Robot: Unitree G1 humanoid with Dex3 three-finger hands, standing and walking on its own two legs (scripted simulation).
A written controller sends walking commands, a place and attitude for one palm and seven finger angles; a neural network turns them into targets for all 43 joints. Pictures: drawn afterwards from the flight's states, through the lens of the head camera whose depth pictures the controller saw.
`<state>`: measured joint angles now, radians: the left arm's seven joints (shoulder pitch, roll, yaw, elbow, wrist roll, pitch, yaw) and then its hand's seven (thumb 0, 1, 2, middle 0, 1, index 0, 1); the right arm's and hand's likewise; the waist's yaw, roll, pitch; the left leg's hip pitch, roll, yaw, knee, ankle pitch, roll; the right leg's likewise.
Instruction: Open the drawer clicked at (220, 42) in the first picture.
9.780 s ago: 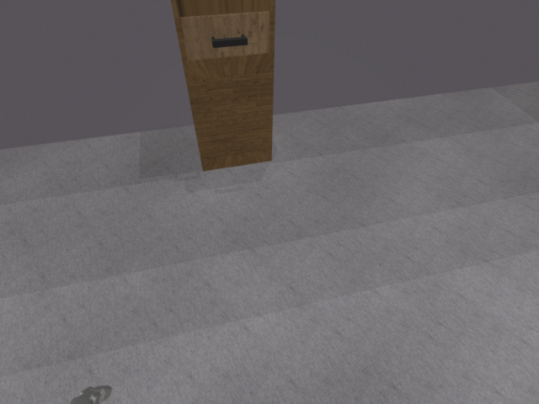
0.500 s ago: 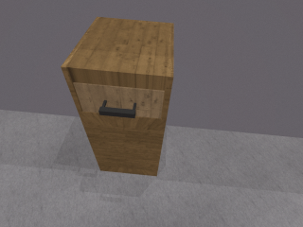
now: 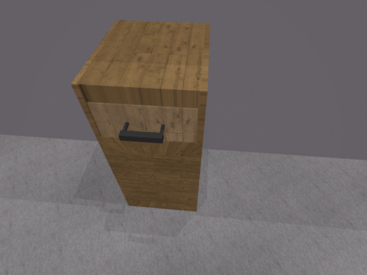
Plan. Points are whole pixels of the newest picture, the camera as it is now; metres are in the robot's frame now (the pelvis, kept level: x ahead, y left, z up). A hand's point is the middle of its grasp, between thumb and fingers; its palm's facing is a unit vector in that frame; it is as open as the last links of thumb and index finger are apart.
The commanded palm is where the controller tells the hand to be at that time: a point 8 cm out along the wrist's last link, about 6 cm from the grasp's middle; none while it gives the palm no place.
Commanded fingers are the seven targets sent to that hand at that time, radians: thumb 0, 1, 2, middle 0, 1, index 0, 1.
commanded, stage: come to a stop and stand still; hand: left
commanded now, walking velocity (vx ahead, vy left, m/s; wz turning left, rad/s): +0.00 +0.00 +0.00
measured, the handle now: (143, 131) +0.54 +0.18 -0.06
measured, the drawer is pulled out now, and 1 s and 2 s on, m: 0.00 0.00 0.00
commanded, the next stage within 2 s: look again from close up in 1.50 s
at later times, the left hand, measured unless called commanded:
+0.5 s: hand out of the picture +0.02 +0.21 -0.17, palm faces +0.00 -0.98 -0.21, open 7.4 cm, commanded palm none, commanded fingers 0.00 0.90 0.90 -0.20 -0.30 -0.20 -0.30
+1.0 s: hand out of the picture +0.01 +0.19 -0.18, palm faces +0.02 -0.99 -0.15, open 7.3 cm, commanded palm none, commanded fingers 0.00 0.90 0.90 -0.20 -0.30 -0.20 -0.30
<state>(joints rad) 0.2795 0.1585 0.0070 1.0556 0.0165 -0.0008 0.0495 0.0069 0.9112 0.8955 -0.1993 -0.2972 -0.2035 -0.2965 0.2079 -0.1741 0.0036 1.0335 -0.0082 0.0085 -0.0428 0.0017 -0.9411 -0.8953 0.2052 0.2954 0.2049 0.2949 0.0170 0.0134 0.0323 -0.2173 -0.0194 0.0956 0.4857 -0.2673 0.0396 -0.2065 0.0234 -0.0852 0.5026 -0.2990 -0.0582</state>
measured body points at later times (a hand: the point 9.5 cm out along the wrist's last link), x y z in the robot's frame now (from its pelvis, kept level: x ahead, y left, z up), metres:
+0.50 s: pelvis -0.02 +0.03 +0.00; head +0.00 +0.03 +0.45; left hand +0.02 +0.26 -0.15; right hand -0.04 -0.18 -0.16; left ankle -0.01 +0.11 -0.74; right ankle -0.02 -0.07 -0.74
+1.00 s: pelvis +0.02 +0.03 +0.00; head +0.04 +0.04 +0.45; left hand +0.01 +0.24 -0.16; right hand +0.03 -0.19 -0.16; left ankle -0.01 +0.11 -0.74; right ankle -0.02 -0.07 -0.74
